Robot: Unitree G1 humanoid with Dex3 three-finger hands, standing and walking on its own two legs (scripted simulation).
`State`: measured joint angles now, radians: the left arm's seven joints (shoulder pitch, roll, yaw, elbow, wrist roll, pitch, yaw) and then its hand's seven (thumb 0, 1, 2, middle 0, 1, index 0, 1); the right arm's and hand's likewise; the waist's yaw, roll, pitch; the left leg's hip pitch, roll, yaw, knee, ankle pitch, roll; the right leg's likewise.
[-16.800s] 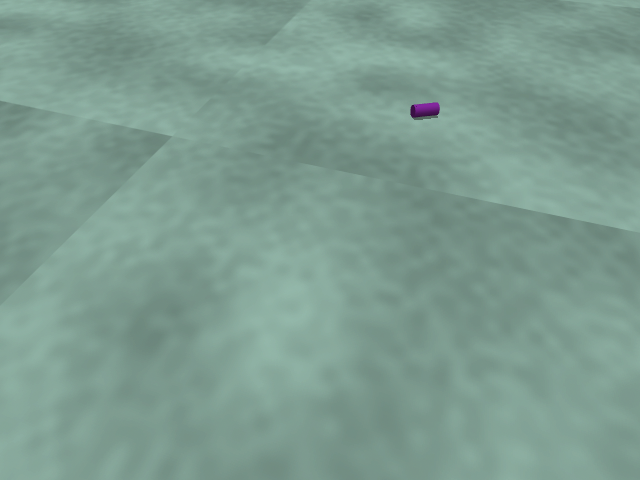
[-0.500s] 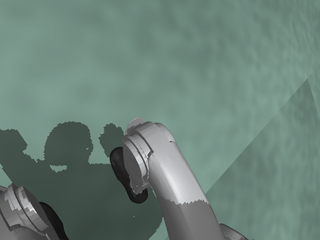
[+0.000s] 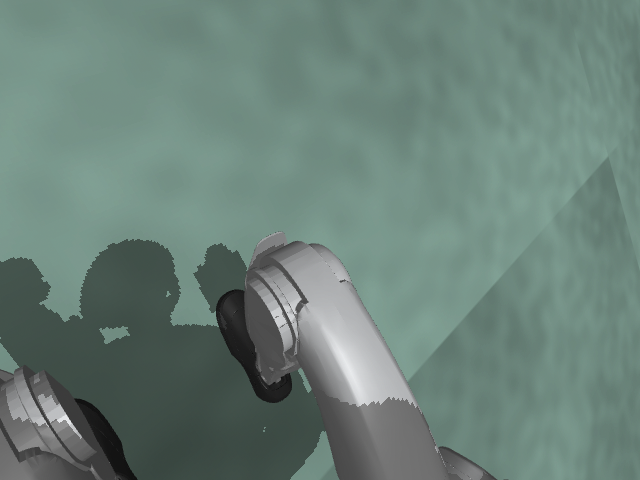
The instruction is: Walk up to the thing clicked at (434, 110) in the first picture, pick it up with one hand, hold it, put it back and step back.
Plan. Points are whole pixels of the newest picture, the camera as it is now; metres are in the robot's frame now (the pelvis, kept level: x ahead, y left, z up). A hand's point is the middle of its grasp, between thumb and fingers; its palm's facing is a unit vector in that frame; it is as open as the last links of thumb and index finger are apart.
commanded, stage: close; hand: left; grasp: from above
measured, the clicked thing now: out of the picture +0.47 +0.30 -0.29
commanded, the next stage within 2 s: settle in 0.68 s
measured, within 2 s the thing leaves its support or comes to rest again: leaves its support in 1.08 s
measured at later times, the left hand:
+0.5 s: hand out of the picture +0.47 +0.29 -0.28, palm faces -0.31 -0.34 -0.89, open 10.2 cm
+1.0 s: hand out of the picture +0.47 +0.30 -0.28, palm faces -0.30 -0.35 -0.89, open 10.2 cm
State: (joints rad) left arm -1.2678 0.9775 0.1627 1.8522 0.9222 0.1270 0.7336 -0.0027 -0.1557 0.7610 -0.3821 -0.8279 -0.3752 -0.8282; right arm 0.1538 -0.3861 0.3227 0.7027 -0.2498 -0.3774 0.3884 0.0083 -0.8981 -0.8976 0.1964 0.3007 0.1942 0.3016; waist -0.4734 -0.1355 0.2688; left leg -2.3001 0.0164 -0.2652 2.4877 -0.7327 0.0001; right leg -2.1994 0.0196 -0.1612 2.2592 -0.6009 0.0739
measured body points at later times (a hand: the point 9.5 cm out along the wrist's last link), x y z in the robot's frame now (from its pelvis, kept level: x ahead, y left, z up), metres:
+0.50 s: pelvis +0.00 +0.00 +0.00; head +0.31 +0.11 +0.30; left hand +0.48 +0.31 -0.23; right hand -0.01 -0.24 -0.03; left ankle +0.06 +0.12 -0.29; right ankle +0.13 -0.13 -0.29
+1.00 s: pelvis +0.00 +0.00 +0.01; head +0.31 +0.11 +0.30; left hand +0.48 +0.31 -0.22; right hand -0.01 -0.24 -0.03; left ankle +0.06 +0.12 -0.29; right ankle +0.13 -0.13 -0.29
